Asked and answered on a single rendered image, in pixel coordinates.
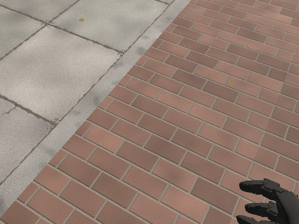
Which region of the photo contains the right robot hand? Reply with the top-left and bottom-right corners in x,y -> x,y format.
236,178 -> 299,224

